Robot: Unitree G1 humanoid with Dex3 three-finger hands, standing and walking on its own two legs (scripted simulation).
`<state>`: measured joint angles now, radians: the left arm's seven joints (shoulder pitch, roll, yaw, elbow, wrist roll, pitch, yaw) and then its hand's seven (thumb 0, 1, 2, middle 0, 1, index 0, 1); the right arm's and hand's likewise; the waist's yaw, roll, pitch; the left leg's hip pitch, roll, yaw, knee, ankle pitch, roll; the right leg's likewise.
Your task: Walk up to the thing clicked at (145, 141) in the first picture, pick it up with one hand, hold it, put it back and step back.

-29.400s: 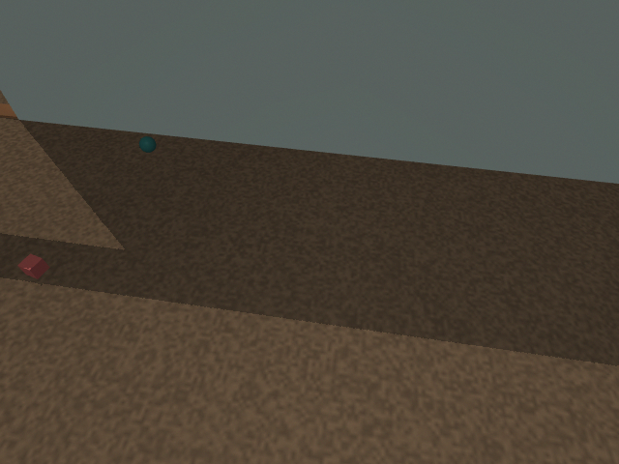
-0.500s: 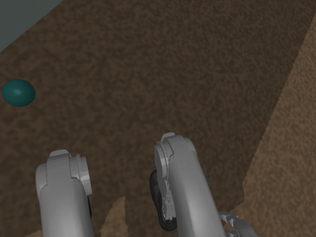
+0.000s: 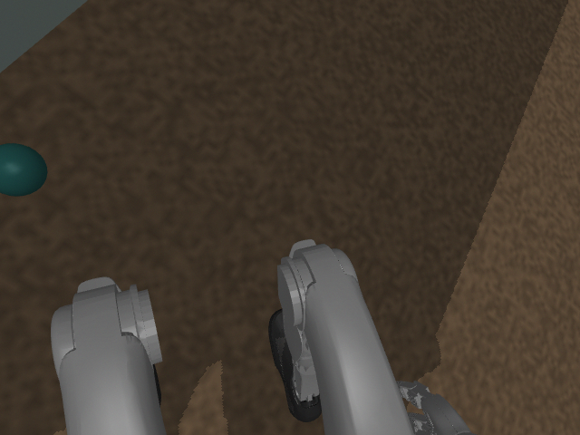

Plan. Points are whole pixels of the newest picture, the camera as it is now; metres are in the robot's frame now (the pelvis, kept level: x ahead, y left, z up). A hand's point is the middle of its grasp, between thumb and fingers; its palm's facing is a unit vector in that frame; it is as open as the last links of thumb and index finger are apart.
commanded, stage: rise first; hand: left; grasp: from above
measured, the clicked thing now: (15, 170) +0.50 +0.31 -0.29
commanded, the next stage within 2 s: approach in 0.94 s
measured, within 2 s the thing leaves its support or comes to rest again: neither
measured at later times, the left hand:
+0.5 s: hand out of the picture +0.46 +0.36 -0.18, palm faces -0.44 -0.10 -0.89, open 14.1 cm
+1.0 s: hand out of the picture +0.46 +0.36 -0.16, palm faces -0.44 -0.10 -0.89, open 14.1 cm
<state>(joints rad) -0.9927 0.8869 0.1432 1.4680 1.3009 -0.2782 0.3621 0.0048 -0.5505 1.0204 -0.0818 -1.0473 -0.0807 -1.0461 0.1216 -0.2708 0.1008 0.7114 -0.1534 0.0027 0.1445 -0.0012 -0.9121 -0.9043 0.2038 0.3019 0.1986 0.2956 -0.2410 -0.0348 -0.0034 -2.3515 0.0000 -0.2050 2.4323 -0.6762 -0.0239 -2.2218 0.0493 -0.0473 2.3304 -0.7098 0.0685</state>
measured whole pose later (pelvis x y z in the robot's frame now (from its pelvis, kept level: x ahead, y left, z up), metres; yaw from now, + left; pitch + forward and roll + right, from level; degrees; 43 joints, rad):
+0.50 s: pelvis +0.00 +0.00 +0.00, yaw -1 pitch +33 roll -12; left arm -1.01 0.93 0.15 1.45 1.29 -0.27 0.34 0.00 -0.55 1.02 -0.09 -1.05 -0.08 -1.05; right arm 0.14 -0.27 0.13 0.70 -0.16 0.00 0.15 0.00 -0.91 -0.90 0.20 0.30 0.20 0.30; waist -0.26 -0.04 0.01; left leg -2.36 0.00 -0.21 2.45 -0.68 -0.02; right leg -2.23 0.05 -0.06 2.34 -0.71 0.07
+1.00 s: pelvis +0.00 +0.00 +0.00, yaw -1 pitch +33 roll -12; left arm -1.02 0.94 0.13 1.44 1.29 -0.28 0.30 0.00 -0.56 1.03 -0.09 -1.06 -0.08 -1.06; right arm 0.14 -0.28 0.13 0.67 -0.15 0.02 0.15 0.00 -0.91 -0.90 0.20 0.30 0.20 0.30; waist -0.26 -0.04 0.00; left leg -2.36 0.00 -0.21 2.44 -0.67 -0.01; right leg -2.22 0.05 -0.06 2.32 -0.70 0.07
